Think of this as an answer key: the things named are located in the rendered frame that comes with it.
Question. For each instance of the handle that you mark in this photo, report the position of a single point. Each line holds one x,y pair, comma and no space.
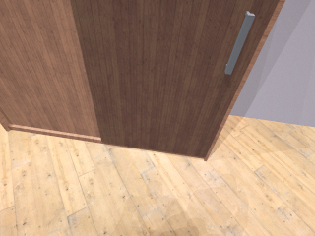
245,28

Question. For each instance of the wardrobe door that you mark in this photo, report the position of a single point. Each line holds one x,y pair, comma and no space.
156,68
43,78

